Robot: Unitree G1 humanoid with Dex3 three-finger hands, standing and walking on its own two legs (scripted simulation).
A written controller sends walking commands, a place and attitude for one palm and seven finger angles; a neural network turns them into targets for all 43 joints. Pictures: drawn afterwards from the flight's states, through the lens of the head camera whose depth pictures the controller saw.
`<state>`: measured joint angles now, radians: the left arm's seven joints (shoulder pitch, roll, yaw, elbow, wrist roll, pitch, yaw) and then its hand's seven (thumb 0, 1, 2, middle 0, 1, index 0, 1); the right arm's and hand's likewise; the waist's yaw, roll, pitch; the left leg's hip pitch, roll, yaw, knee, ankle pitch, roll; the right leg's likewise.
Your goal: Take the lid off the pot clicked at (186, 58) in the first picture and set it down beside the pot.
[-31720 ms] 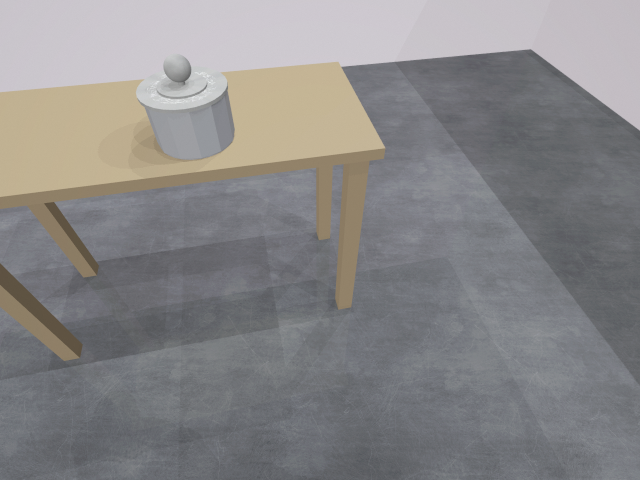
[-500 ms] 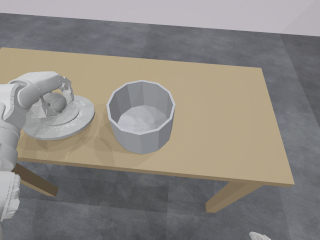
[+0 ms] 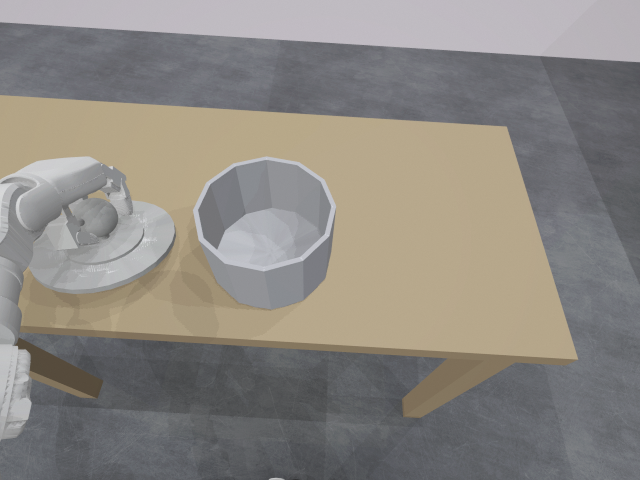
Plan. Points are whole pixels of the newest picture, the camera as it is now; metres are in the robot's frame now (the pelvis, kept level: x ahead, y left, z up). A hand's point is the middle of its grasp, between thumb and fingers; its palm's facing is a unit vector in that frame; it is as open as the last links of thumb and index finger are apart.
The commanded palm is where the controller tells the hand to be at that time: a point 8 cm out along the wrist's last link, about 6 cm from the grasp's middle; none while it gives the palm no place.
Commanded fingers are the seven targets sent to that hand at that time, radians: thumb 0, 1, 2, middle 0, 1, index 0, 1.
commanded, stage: lower the lid onto the table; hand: left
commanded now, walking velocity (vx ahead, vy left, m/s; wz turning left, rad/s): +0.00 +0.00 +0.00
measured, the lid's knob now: (95, 217) +0.44 +0.30 +0.03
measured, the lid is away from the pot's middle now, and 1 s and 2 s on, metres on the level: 0.23 0.24 0.24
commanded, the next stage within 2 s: open the fingers wide in 0.50 s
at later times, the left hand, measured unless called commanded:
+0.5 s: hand (77, 232) +0.41 +0.31 +0.04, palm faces -0.54 -0.08 -0.84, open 8.1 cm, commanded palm +0.45 +0.31 +0.09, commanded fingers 0.00 0.53 1.15 -0.86 -0.86 -0.85 -0.88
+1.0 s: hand (77, 244) +0.40 +0.32 +0.02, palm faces -0.42 -0.08 -0.90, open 7.9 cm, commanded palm +0.41 +0.32 +0.09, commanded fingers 0.00 0.26 0.87 -0.58 -0.88 -0.58 -0.88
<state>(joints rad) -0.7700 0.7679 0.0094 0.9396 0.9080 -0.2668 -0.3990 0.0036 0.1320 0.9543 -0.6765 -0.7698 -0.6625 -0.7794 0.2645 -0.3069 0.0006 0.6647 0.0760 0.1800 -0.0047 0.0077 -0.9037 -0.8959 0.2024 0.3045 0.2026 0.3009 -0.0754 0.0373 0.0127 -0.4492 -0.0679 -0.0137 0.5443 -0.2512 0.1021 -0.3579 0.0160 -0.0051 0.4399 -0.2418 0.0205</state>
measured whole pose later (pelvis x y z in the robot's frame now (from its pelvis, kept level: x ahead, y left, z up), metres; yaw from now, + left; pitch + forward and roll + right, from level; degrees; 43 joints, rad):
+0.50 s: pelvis -0.01 +0.01 -0.01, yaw -1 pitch +12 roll -4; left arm -0.84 0.78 -0.03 1.06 0.94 -0.30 -0.38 0.03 0.09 0.94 -0.75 -0.83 -0.71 -0.83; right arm 0.30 -0.31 0.01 0.67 0.08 0.17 -0.02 0.01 -0.90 -0.90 0.20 0.30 0.20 0.30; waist -0.08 0.04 -0.03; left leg -0.57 -0.06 -0.01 0.67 -0.30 0.11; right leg -0.47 0.03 -0.01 0.55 -0.28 0.02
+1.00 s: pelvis -0.01 +0.02 -0.01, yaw -1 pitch +11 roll -4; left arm -0.69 0.72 0.01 0.90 0.94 -0.28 -0.25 0.00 0.25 0.89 -0.65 -0.87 -0.59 -0.85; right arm 0.25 -0.28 0.00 0.63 0.07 0.23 0.01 0.01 -0.90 -0.90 0.20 0.30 0.20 0.30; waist -0.05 0.05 -0.04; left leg -0.58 -0.07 -0.01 0.69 -0.31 0.12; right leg -0.48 0.02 0.00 0.57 -0.29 0.01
